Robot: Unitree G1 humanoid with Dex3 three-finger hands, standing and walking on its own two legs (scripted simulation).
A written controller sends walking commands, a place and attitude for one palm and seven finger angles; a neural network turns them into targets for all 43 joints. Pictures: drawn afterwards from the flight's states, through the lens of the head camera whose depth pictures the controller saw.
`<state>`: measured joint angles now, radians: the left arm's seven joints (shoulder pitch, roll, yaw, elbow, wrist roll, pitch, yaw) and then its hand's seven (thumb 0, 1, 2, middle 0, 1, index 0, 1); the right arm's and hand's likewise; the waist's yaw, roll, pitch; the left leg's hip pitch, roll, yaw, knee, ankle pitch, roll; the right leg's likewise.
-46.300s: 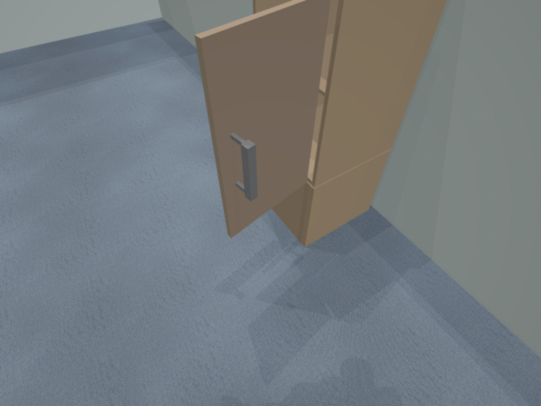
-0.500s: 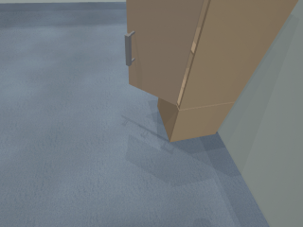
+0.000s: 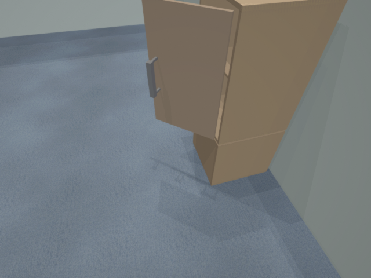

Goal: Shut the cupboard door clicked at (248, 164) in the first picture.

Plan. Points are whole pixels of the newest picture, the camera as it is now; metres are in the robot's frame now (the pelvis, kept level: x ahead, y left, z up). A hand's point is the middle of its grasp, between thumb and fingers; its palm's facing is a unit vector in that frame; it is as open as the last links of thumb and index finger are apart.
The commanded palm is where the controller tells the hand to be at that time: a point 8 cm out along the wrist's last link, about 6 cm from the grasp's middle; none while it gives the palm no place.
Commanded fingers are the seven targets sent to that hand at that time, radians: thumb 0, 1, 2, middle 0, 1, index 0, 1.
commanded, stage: let the arm hang, fingers relaxed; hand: left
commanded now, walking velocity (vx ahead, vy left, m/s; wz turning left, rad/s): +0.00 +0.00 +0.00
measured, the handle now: (154, 77) +0.92 +0.19 -0.07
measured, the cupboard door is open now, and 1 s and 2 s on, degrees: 47 47 47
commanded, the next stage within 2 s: look to check the result in 0.14 s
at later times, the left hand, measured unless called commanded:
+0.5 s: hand out of the picture +0.06 +0.22 -0.17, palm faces -0.01 -0.95 -0.30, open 7.4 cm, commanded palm none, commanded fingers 0.00 0.90 0.90 -0.20 -0.30 -0.20 -0.30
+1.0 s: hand out of the picture +0.08 +0.19 -0.17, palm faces +0.03 -0.96 -0.29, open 7.4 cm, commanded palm none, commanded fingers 0.00 0.90 0.90 -0.20 -0.30 -0.20 -0.30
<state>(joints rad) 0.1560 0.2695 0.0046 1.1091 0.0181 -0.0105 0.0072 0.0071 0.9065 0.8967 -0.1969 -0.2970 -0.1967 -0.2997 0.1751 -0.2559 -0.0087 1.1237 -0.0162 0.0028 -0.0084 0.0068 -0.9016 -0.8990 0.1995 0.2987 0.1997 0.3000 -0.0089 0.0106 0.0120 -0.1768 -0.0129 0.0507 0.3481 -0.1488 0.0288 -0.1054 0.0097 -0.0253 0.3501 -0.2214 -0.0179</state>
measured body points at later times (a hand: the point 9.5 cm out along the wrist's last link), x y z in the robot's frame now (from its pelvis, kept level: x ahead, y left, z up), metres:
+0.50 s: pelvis +0.02 -0.01 +0.00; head +0.04 -0.01 +0.45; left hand +0.06 +0.27 -0.14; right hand +0.08 -0.29 -0.14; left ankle +0.03 +0.10 -0.75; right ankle -0.02 -0.11 -0.75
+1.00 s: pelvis +0.04 -0.03 +0.00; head +0.05 -0.03 +0.45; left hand +0.08 +0.24 -0.15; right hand +0.09 -0.29 -0.16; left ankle +0.03 +0.10 -0.75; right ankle -0.02 -0.11 -0.75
